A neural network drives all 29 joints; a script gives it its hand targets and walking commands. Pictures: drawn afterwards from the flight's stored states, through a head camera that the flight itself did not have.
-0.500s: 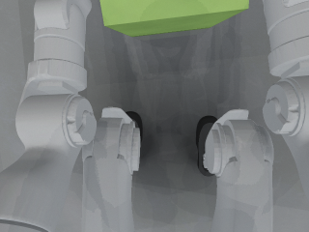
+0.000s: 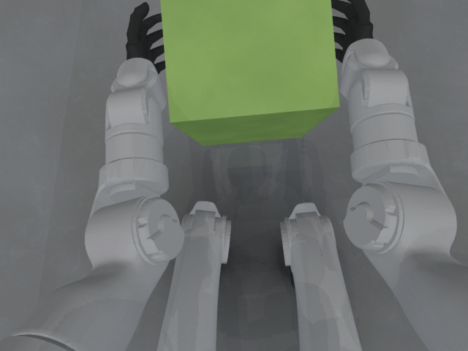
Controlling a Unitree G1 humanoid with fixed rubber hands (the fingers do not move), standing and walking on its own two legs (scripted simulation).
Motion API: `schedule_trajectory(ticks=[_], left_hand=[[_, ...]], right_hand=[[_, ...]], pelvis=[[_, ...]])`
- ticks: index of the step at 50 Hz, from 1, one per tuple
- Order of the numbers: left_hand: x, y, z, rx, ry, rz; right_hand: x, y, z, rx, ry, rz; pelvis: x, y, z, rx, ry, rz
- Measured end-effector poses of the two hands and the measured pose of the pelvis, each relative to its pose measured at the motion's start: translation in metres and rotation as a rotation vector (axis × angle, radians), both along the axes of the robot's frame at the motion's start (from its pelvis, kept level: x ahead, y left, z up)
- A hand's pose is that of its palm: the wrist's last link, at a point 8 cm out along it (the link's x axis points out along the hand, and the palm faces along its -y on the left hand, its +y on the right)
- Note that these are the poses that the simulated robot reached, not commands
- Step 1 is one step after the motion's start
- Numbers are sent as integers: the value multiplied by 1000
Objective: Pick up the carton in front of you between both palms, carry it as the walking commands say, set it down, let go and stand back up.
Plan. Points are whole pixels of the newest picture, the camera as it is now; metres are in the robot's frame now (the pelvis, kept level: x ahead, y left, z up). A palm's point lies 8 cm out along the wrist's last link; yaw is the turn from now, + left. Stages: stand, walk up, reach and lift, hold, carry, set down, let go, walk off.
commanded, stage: reach and lift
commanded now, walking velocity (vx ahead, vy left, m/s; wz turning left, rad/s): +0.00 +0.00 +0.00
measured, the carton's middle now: (247, 72) +0.54 +0.02 -0.14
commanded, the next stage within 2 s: none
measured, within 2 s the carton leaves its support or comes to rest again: neither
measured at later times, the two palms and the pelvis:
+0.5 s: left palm (91, 37) +0.48 +0.16 +0.08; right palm (422, 18) +0.50 -0.14 +0.08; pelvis +0.04 +0.00 +0.12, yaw +0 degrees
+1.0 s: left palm out of the picture +0.43 +0.16 +0.23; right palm out of the picture +0.44 -0.14 +0.23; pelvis +0.09 +0.00 +0.25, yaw +0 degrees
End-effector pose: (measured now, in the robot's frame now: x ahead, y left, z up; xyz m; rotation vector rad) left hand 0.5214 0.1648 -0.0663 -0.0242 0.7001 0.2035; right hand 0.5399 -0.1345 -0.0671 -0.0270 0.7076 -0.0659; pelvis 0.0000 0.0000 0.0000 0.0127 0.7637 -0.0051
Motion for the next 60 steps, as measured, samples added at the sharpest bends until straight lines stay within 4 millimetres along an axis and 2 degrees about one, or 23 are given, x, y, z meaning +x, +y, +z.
schedule_trajectory(ticks=[10,24,48,60], left_hand=[[-6,-1,44,-11,-23,-4],[-35,-4,137,-18,-7,-6],[-84,-8,283,-19,-13,-31],[-106,-8,351,-17,-30,-43]], right_hand=[[-10,-1,44,6,-22,-17],[-42,-5,136,18,-5,-37],[-99,-8,281,20,-12,-66],[-125,-9,350,15,-29,-73]], pelvis=[[8,2,35,-8,6,6],[40,2,111,-9,-89,5],[83,2,240,-11,-389,4],[108,3,287,-11,-602,5]])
